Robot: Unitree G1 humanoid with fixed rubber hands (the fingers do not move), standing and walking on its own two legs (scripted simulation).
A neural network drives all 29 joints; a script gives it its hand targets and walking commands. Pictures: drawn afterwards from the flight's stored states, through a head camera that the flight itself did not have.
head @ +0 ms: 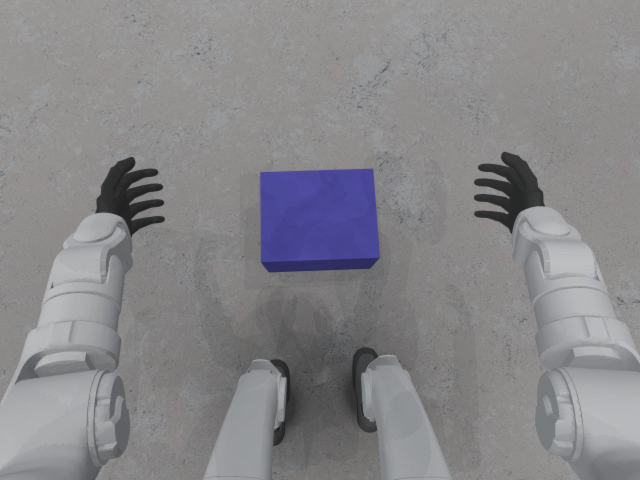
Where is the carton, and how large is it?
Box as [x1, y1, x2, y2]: [260, 169, 379, 271]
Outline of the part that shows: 372,169 260,172 261,262 267,270 293,271 369,268 379,257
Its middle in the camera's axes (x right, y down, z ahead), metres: +0.00 -0.06 +1.01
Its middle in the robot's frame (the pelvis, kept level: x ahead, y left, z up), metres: +0.57 +0.01 -0.60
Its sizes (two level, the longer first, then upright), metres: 0.282 0.227 0.166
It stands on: the floor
